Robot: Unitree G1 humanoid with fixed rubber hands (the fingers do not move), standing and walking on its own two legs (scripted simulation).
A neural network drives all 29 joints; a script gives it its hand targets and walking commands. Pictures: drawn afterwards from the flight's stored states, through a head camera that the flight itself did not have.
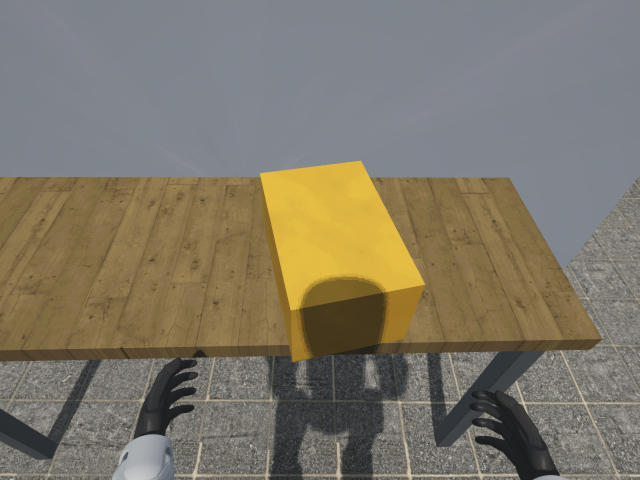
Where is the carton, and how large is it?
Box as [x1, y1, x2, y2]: [260, 161, 424, 361]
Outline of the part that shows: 360,161 260,173 266,236 292,361 302,360 403,338 424,286 424,283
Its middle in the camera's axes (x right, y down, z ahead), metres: +0.02 +0.03 +0.61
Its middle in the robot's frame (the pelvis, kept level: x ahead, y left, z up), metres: +0.43 +0.00 +0.00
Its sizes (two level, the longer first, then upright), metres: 0.264 0.173 0.141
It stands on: a table, 0.71 m high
